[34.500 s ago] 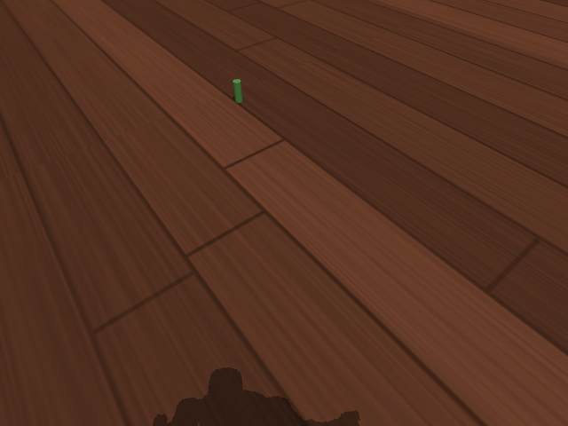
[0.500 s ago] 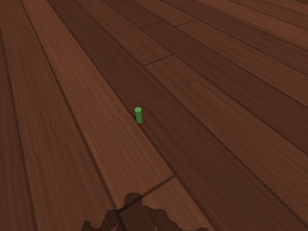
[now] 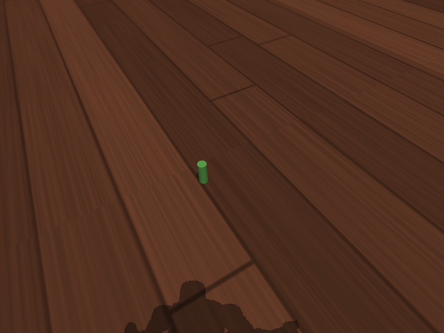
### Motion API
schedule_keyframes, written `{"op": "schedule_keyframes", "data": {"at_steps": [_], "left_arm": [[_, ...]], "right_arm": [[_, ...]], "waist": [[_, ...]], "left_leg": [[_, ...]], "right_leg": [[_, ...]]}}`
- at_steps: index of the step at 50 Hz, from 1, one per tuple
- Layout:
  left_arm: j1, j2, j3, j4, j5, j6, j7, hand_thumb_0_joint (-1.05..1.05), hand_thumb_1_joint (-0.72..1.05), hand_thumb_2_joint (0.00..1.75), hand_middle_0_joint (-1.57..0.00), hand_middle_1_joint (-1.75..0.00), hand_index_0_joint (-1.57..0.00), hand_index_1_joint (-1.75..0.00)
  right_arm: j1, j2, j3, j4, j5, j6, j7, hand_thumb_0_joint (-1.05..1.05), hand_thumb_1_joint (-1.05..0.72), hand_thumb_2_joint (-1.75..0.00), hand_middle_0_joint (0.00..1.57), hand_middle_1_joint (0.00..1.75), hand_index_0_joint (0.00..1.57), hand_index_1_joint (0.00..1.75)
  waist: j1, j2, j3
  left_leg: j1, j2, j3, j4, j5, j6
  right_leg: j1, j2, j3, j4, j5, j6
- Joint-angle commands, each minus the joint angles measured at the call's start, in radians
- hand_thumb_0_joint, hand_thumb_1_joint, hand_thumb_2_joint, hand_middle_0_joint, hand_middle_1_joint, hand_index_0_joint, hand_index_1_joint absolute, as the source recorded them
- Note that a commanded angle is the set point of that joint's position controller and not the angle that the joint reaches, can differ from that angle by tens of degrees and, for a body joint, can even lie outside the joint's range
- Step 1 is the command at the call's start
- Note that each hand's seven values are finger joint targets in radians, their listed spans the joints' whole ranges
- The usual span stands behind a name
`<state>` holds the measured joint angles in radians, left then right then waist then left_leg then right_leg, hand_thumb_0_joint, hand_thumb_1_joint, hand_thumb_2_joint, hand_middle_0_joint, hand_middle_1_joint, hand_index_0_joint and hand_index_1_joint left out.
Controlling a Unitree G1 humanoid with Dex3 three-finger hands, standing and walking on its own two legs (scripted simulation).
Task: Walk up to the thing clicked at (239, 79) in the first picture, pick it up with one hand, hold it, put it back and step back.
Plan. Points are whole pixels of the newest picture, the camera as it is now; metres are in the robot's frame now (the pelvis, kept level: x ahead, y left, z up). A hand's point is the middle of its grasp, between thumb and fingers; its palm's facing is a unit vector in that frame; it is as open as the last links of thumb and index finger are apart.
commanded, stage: step back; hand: left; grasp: from the side
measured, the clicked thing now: (202, 172) +1.05 +0.15 -0.69
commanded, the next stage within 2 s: stand in 0.36 s
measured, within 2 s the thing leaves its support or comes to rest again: neither
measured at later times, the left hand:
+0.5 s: hand out of the picture +0.13 +0.26 -0.13, palm faces -0.02 -0.94 -0.34, open 7.4 cm
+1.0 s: hand out of the picture +0.10 +0.26 -0.14, palm faces -0.07 -0.94 -0.34, open 7.4 cm
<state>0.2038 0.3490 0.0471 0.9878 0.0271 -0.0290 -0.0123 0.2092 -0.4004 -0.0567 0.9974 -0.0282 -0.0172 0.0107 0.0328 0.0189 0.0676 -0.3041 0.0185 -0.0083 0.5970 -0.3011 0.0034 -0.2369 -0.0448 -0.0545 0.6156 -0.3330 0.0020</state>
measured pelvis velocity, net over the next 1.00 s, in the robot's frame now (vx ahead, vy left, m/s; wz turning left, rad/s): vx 0.02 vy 0.01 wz -0.03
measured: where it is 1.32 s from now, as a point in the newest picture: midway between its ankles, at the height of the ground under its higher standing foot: outside the picture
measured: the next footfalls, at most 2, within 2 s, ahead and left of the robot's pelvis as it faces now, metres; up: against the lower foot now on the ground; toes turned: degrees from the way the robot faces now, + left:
none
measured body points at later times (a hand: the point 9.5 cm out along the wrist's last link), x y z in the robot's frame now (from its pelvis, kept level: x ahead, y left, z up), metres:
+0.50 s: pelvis +0.03 +0.01 +0.02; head +0.04 +0.01 +0.47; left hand +0.13 +0.31 -0.11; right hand +0.15 -0.28 -0.11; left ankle +0.05 +0.14 -0.73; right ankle +0.00 -0.12 -0.73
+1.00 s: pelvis +0.02 +0.01 +0.02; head +0.03 +0.01 +0.47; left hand +0.10 +0.31 -0.11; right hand +0.07 -0.29 -0.12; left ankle +0.05 +0.14 -0.73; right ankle +0.00 -0.12 -0.73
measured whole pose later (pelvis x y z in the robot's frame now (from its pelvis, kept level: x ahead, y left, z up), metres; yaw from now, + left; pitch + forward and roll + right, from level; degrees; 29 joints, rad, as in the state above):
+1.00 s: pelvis +0.02 +0.01 +0.02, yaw -2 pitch -2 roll +0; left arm 0.11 0.35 0.00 1.15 0.01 -0.01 -0.01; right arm 0.11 -0.35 0.00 1.17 -0.01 -0.01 0.02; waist -0.01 0.00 0.05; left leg -0.15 0.02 0.03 0.32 -0.13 -0.01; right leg -0.09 -0.03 -0.02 0.32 -0.20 0.03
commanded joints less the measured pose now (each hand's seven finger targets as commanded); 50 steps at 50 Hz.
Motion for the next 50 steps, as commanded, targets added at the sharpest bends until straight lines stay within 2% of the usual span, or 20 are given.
{"op": "schedule_keyframes", "data": {"at_steps": [1, 2, 3, 5, 6, 7, 9, 12, 17, 18, 20, 23, 30, 33, 34, 36, 38, 41, 47, 50], "left_arm": [[-0.062, 0.184, 0.028, -0.084, -0.029, -0.002, 0.013, 0.00, 0.90, 0.90, -0.20, -0.30, -0.20, -0.30], [-0.055, 0.215, 0.038, -0.057, -0.037, 0.007, 0.017, 0.00, 0.90, 0.90, -0.20, -0.30, -0.20, -0.30], [-0.069, 0.212, 0.037, -0.044, -0.028, 0.007, 0.018, 0.00, 0.90, 0.90, -0.20, -0.30, -0.20, -0.30], [-0.056, 0.209, 0.032, -0.019, -0.021, -0.001, 0.019, 0.00, 0.90, 0.90, -0.20, -0.30, -0.20, -0.30], [-0.042, 0.225, 0.033, -0.004, -0.021, -0.008, 0.019, 0.00, 0.90, 0.90, -0.20, -0.30, -0.20, -0.30], [-0.055, 0.241, 0.034, 0.000, -0.019, -0.013, 0.018, 0.00, 0.90, 0.90, -0.20, -0.30, -0.20, -0.30], [-0.090, 0.242, 0.037, 0.006, -0.025, -0.014, 0.020, 0.00, 0.90, 0.90, -0.20, -0.30, -0.20, -0.30], [-0.103, 0.233, 0.031, 0.019, -0.027, -0.014, 0.024, 0.00, 0.90, 0.90, -0.20, -0.30, -0.20, -0.30], [-0.127, 0.230, 0.031, 0.040, -0.022, -0.006, 0.026, 0.00, 0.90, 0.90, -0.20, -0.30, -0.20, -0.30], [-0.132, 0.199, 0.006, 0.057, -0.027, -0.008, 0.021, 0.00, 0.90, 0.90, -0.20, -0.30, -0.20, -0.30], [-0.144, 0.199, 0.004, 0.060, -0.027, -0.008, 0.021, 0.00, 0.90, 0.90, -0.20, -0.30, -0.20, -0.30], [-0.163, 0.214, 0.002, 0.076, -0.022, -0.009, 0.020, 0.00, 0.90, 0.90, -0.20, -0.30, -0.20, -0.30], [-0.178, 0.215, -0.002, 0.089, -0.019, -0.016, 0.019, 0.00, 0.90, 0.90, -0.20, -0.30, -0.20, -0.30], [-0.174, 0.216, -0.004, 0.096, -0.019, -0.015, 0.018, 0.00, 0.90, 0.90, -0.20, -0.30, -0.20, -0.30], [-0.183, 0.217, -0.003, 0.096, -0.018, -0.013, 0.017, 0.00, 0.90, 0.90, -0.20, -0.30, -0.20, -0.30], [-0.167, 0.216, -0.004, 0.101, -0.017, -0.012, 0.017, 0.00, 0.90, 0.90, -0.20, -0.30, -0.20, -0.30], [-0.170, 0.216, -0.007, 0.102, -0.016, -0.013, 0.016, 0.00, 0.90, 0.90, -0.20, -0.30, -0.20, -0.30], [-0.167, 0.221, -0.006, 0.097, -0.017, -0.014, 0.017, 0.00, 0.90, 0.90, -0.20, -0.30, -0.20, -0.30], [-0.153, 0.217, -0.009, 0.100, -0.020, -0.010, 0.017, 0.00, 0.90, 0.90, -0.20, -0.30, -0.20, -0.30], [-0.140, 0.210, -0.013, 0.099, -0.018, -0.010, 0.016, 0.00, 0.90, 0.90, -0.20, -0.30, -0.20, -0.30]], "right_arm": [[-0.029, -0.188, -0.042, -0.051, -0.006, -0.035, -0.027, 0.00, -0.90, -0.90, 0.20, 0.30, 0.20, 0.30], [-0.090, -0.237, -0.045, -0.059, 0.006, -0.032, -0.024, 0.00, -0.90, -0.90, 0.20, 0.30, 0.20, 0.30], [-0.108, -0.228, -0.041, -0.051, 0.004, -0.027, -0.021, 0.00, -0.90, -0.90, 0.20, 0.30, 0.20, 0.30], [-0.156, -0.198, -0.024, -0.043, 0.007, -0.022, -0.020, 0.00, -0.90, -0.90, 0.20, 0.30, 0.20, 0.30], [-0.167, -0.182, -0.017, -0.040, 0.011, -0.021, -0.019, 0.00, -0.90, -0.90, 0.20, 0.30, 0.20, 0.30], [-0.164, -0.169, -0.012, -0.030, 0.014, -0.021, -0.020, 0.00, -0.90, -0.90, 0.20, 0.30, 0.20, 0.30], [-0.147, -0.165, -0.011, -0.005, 0.016, -0.024, -0.021, 0.00, -0.90, -0.90, 0.20, 0.30, 0.20, 0.30], [-0.163, -0.160, -0.008, 0.013, 0.020, -0.024, -0.023, 0.00, -0.90, -0.90, 0.20, 0.30, 0.20, 0.30], [-0.199, -0.145, -0.008, 0.029, 0.024, -0.017, -0.025, 0.00, -0.90, -0.90, 0.20, 0.30, 0.20, 0.30], [-0.180, -0.149, 0.004, 0.042, 0.024, -0.023, -0.020, 0.00, -0.90, -0.90, 0.20, 0.30, 0.20, 0.30], [-0.201, -0.152, 0.003, 0.051, 0.021, -0.028, -0.019, 0.00, -0.90, -0.90, 0.20, 0.30, 0.20, 0.30], [-0.212, -0.145, 0.007, 0.062, 0.022, -0.024, -0.014, 0.00, -0.90, -0.90, 0.20, 0.30, 0.20, 0.30], [-0.219, -0.143, 0.008, 0.077, 0.020, -0.025, -0.009, 0.00, -0.90, -0.90, 0.20, 0.30, 0.20, 0.30], [-0.226, -0.142, 0.009, 0.085, 0.020, -0.024, -0.008, 0.00, -0.90, -0.90, 0.20, 0.30, 0.20, 0.30], [-0.209, -0.148, 0.009, 0.089, 0.020, -0.024, -0.008, 0.00, -0.90, -0.90, 0.20, 0.30, 0.20, 0.30], [-0.222, -0.146, 0.008, 0.090, 0.020, -0.023, -0.008, 0.00, -0.90, -0.90, 0.20, 0.30, 0.20, 0.30], [-0.203, -0.146, 0.010, 0.096, 0.019, -0.022, -0.007, 0.00, -0.90, -0.90, 0.20, 0.30, 0.20, 0.30], [-0.191, -0.153, 0.010, 0.103, 0.018, -0.022, -0.007, 0.00, -0.90, -0.90, 0.20, 0.30, 0.20, 0.30], [-0.166, -0.160, 0.013, 0.110, 0.017, -0.021, -0.009, 0.00, -0.90, -0.90, 0.20, 0.30, 0.20, 0.30], [-0.171, -0.164, 0.014, 0.109, 0.020, -0.022, -0.011, 0.00, -0.90, -0.90, 0.20, 0.30, 0.20, 0.30]], "waist": [[-0.019, 0.028, -0.106], [-0.002, 0.063, -0.098], [-0.005, 0.053, -0.074], [0.009, 0.071, -0.075], [0.008, 0.068, -0.070], [-0.006, 0.043, -0.089], [-0.020, 0.041, -0.127], [-0.018, 0.027, -0.166], [-0.020, -0.015, -0.156], [-0.030, -0.007, -0.156], [-0.026, 0.000, -0.149], [-0.028, -0.021, -0.114], [-0.031, -0.025, -0.118], [-0.027, -0.018, -0.092], [-0.036, -0.007, -0.092], [-0.025, -0.018, -0.084], [-0.037, -0.028, -0.074], [-0.033, -0.018, -0.104], [-0.039, -0.011, -0.085], [-0.034, -0.012, -0.098]], "left_leg": [[0.149, 0.177, -0.230, -0.216, 0.184, 0.075], [0.020, 0.232, -0.266, -0.227, 0.079, 0.149], [-0.023, 0.235, -0.264, -0.238, 0.054, 0.147], [-0.012, 0.182, -0.187, -0.216, 0.088, 0.089], [-0.011, 0.145, -0.151, -0.186, 0.105, 0.062], [0.023, 0.121, -0.116, -0.164, 0.154, 0.044], [0.085, 0.114, -0.091, -0.153, 0.299, 0.034], [0.153, 0.122, -0.071, -0.138, 0.471, 0.044], [0.163, 0.122, -0.054, -0.164, 0.436, 0.041], [0.211, 0.125, -0.078, -0.203, 0.446, 0.036], [0.237, 0.132, -0.080, -0.219, 0.476, 0.033], [0.216, 0.124, -0.074, -0.261, 0.368, 0.025], [0.225, 0.120, -0.063, -0.302, 0.317, 0.014], [0.209, 0.116, -0.065, -0.326, 0.250, 0.008], [0.192, 0.113, -0.063, -0.334, 0.222, 0.006], [0.192, 0.114, -0.069, -0.340, 0.196, 0.007], [0.191, 0.111, -0.069, -0.342, 0.179, 0.003], [0.191, 0.116, -0.069, -0.338, 0.208, 0.007], [0.174, 0.114, -0.073, -0.348, 0.163, 0.006], [0.201, 0.120, -0.072, -0.327, 0.244, 0.009]], "right_leg": [[-0.099, -0.046, 0.103, -0.031, 0.154, -0.027], [0.004, 0.006, 0.051, 0.004, -0.054, -0.022], [0.046, 0.010, 0.053, -0.027, -0.079, -0.027], [0.078, -0.016, 0.071, -0.117, 0.025, -0.039], [0.082, -0.035, 0.096, -0.150, 0.093, -0.046], [0.086, -0.056, 0.121, -0.166, 0.173, -0.051], [0.108, -0.073, 0.119, -0.155, 0.287, -0.050], [0.127, -0.073, 0.104, -0.167, 0.375, -0.039], [0.142, -0.077, 0.102, -0.193, 0.389, -0.031], [0.123, -0.082, 0.111, -0.224, 0.384, -0.024], [0.126, -0.080, 0.109, -0.248, 0.375, -0.016], [0.129, -0.084, 0.110, -0.301, 0.303, -0.009], [0.150, -0.098, 0.113, -0.344, 0.279, -0.009], [0.131, -0.096, 0.116, -0.362, 0.219, -0.010], [0.139, -0.095, 0.116, -0.363, 0.206, -0.011], [0.124, -0.094, 0.112, -0.369, 0.177, -0.011], [0.103, -0.091, 0.115, -0.380, 0.151, -0.011], [0.137, -0.099, 0.119, -0.369, 0.190, -0.015], [0.119, -0.092, 0.117, -0.368, 0.162, -0.014], [0.119, -0.097, 0.117, -0.363, 0.216, -0.015]]}}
